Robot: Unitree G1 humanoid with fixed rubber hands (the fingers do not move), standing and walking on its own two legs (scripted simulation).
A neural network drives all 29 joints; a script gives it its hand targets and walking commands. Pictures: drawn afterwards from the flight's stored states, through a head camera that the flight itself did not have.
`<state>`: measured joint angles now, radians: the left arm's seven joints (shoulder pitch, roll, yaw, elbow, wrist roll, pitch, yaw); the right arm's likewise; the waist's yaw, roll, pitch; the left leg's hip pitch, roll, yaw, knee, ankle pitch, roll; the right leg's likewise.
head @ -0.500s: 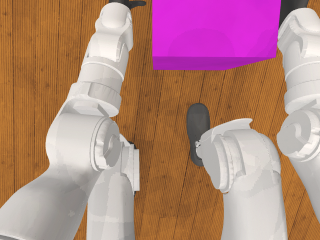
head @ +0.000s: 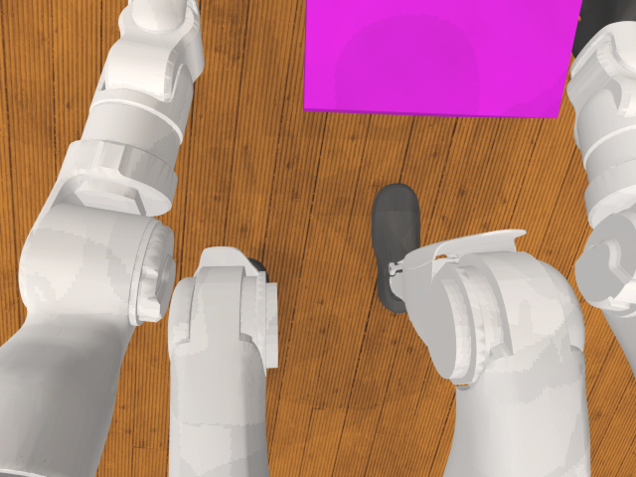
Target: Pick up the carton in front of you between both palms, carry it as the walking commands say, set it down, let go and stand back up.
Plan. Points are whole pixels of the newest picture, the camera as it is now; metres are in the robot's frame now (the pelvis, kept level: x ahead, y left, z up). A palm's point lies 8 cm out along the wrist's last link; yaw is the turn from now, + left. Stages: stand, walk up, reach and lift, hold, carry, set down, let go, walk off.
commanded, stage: set down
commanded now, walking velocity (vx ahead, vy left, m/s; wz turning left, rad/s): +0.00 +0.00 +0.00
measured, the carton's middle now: (406, 14) +0.51 -0.14 -0.26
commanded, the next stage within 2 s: let go in 1.08 s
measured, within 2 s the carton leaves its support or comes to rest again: neither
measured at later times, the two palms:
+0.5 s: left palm out of the picture +0.58 +0.05 -0.03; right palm out of the picture +0.48 -0.32 -0.04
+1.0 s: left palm out of the picture +0.58 +0.06 +0.11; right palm out of the picture +0.47 -0.33 +0.11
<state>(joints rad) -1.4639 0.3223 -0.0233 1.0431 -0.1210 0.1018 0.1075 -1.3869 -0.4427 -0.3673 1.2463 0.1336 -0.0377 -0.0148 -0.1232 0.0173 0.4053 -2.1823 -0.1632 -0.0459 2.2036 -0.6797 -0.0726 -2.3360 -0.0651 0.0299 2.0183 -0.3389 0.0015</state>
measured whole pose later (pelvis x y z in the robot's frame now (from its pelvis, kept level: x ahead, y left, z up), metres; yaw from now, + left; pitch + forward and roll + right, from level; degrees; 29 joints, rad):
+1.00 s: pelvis +0.05 -0.01 +0.20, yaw -2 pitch +46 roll +3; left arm -1.07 0.19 0.19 0.77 0.01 0.21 0.10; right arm -0.96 -0.29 -0.38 0.76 0.04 0.16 0.05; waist -0.12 0.05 -0.09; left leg -1.69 -0.08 -0.03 1.44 -0.56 -0.03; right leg -1.85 -0.01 0.05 1.33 -0.28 0.01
